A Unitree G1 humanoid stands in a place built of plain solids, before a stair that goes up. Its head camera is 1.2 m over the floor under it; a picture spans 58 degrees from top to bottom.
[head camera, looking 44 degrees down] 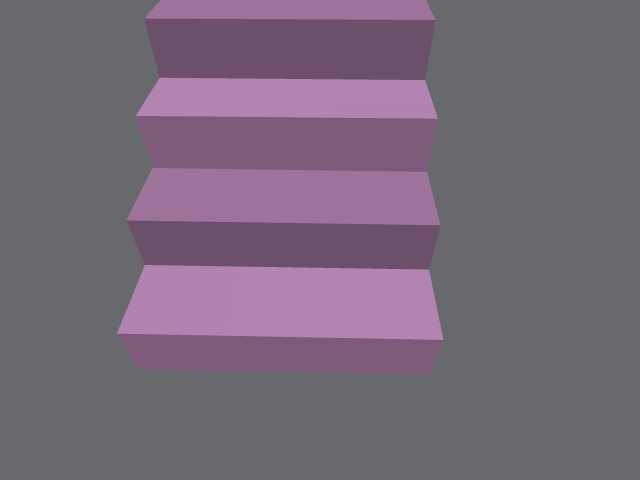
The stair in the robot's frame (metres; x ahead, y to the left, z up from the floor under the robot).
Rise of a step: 0.19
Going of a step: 0.25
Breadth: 0.89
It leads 1 degrees to the right of straight ahead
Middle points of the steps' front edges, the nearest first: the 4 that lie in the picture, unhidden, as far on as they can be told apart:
0.67 0.11 0.19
0.92 0.11 0.38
1.17 0.10 0.58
1.42 0.09 0.77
